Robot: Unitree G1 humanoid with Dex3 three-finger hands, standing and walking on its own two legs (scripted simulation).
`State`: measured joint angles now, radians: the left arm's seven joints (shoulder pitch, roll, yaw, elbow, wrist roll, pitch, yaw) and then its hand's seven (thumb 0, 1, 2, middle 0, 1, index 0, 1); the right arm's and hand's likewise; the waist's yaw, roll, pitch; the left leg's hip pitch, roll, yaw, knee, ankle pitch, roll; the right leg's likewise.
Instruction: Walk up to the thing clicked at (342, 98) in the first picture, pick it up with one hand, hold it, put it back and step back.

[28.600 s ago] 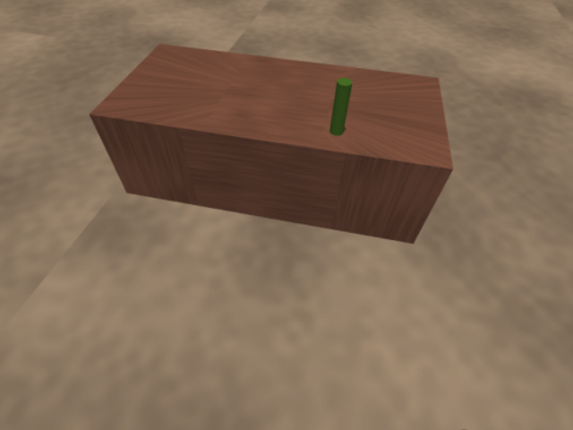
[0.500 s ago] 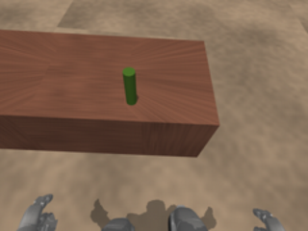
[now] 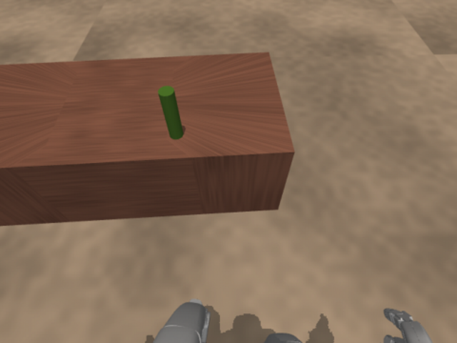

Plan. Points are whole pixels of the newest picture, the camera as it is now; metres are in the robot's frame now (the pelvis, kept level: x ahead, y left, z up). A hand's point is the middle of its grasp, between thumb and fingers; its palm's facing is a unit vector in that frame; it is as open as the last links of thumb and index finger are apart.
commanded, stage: step back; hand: left
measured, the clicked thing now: (171, 114) +0.81 +0.22 -0.20
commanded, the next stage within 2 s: stand in 1.92 s
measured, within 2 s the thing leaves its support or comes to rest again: neither
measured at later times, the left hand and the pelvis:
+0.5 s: hand out of the picture -0.08 +0.24 -0.15, palm faces +0.03 -0.92 -0.39, open 7.4 cm; pelvis -0.17 -0.03 +0.00, yaw +1 degrees
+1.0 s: hand out of the picture -0.25 +0.24 -0.13, palm faces +0.13 -0.90 -0.42, open 7.4 cm; pelvis -0.26 -0.05 +0.01, yaw +7 degrees
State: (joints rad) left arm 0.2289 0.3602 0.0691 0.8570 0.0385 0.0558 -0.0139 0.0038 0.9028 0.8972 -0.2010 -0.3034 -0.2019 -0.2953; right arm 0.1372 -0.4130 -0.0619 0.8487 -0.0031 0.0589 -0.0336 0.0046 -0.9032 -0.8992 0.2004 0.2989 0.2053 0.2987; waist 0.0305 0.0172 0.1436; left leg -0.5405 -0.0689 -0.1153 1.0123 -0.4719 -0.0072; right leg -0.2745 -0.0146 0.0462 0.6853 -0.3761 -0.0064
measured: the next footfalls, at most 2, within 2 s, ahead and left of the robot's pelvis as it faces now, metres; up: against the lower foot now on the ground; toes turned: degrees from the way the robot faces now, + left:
left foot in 0.20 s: -0.04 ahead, +0.11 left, +0.00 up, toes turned +4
right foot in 0.54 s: -0.17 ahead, -0.16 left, +0.00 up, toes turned +6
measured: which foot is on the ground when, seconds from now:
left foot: up 0.00-0.18, down 0.20-0.56, up 0.58-0.86, down 0.88-1.00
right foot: down 0.00-0.22, up 0.24-0.52, down 0.54-1.00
